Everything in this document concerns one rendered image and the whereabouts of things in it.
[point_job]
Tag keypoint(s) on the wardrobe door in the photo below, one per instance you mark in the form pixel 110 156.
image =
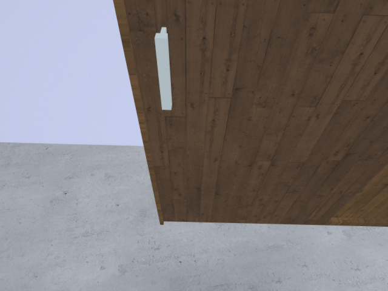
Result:
pixel 371 201
pixel 279 107

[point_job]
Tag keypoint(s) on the handle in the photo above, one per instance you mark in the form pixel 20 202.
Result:
pixel 163 63

